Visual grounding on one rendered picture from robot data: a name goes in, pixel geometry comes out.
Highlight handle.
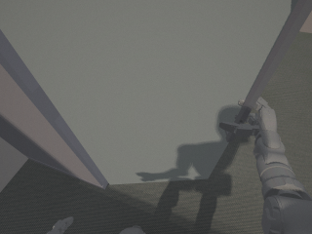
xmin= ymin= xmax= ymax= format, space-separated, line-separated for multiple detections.
xmin=225 ymin=0 xmax=312 ymax=142

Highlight left robot hand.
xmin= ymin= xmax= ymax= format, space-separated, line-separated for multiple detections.
xmin=47 ymin=216 xmax=74 ymax=234

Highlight right robot hand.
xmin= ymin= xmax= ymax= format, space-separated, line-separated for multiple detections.
xmin=219 ymin=97 xmax=278 ymax=137

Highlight right robot upper arm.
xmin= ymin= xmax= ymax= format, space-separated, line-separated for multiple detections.
xmin=261 ymin=195 xmax=312 ymax=234

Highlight robot right forearm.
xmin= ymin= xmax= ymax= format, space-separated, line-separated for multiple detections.
xmin=253 ymin=130 xmax=312 ymax=201

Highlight fridge door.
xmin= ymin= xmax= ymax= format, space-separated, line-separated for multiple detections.
xmin=0 ymin=0 xmax=298 ymax=185

